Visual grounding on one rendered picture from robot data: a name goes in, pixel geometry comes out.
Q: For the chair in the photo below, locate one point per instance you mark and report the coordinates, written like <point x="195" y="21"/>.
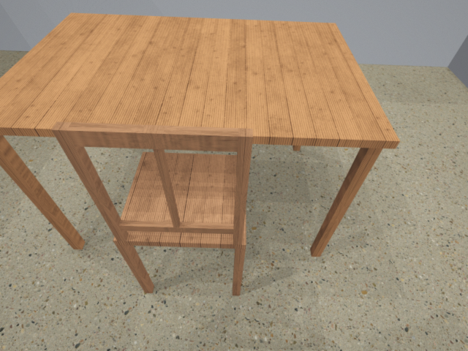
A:
<point x="176" y="199"/>

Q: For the table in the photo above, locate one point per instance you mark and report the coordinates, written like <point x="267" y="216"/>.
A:
<point x="293" y="83"/>

